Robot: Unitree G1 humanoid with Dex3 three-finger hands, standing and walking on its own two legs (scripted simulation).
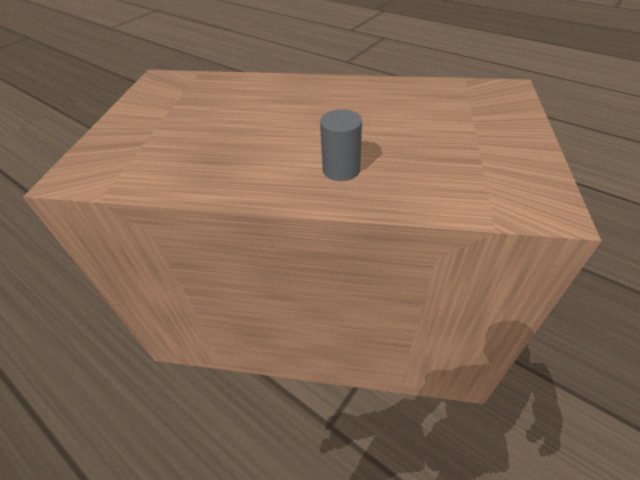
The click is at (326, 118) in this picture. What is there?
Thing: squat round
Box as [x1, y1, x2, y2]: [320, 109, 361, 180]
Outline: 338,109 325,113 320,119 323,172 327,177 335,180 346,180 354,177 359,171 361,118 357,113 353,111
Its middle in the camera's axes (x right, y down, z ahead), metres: +0.04 -0.18 +0.77
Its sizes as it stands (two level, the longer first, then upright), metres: 0.078 0.078 0.114
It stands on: a support 0.75 m high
